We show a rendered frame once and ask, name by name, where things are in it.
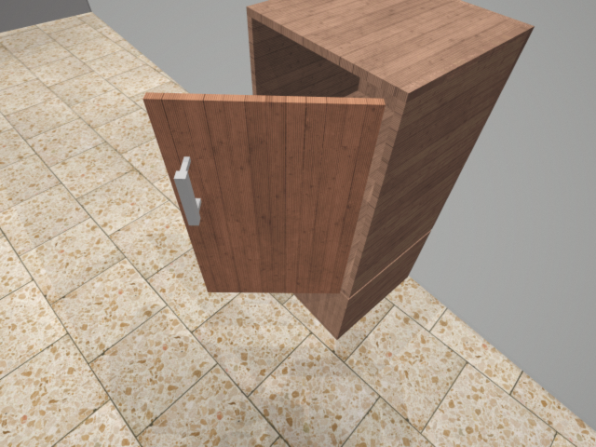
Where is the cupboard door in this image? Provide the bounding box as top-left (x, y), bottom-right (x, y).
top-left (143, 92), bottom-right (386, 293)

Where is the handle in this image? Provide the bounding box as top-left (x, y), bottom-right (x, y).
top-left (174, 156), bottom-right (201, 225)

